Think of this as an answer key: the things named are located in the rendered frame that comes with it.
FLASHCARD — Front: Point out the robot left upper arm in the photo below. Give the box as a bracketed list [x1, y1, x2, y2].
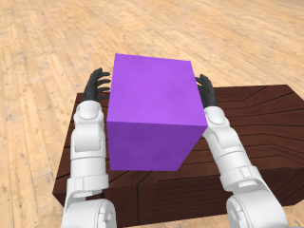
[62, 199, 117, 228]

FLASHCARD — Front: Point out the pedestal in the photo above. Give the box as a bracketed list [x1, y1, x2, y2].
[52, 85, 304, 228]

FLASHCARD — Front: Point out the robot right hand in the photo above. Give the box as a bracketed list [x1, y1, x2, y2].
[195, 74, 218, 109]

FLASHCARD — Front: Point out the carton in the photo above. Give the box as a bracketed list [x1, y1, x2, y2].
[106, 53, 208, 171]

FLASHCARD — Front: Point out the robot right forearm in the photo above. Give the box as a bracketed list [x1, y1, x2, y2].
[202, 106, 288, 224]

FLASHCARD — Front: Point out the robot right upper arm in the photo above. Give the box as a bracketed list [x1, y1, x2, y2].
[226, 189, 304, 228]

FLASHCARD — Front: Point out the robot left hand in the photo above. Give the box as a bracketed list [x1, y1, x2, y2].
[82, 67, 111, 103]

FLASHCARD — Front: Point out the robot left forearm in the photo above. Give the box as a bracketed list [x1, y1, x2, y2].
[61, 100, 109, 228]

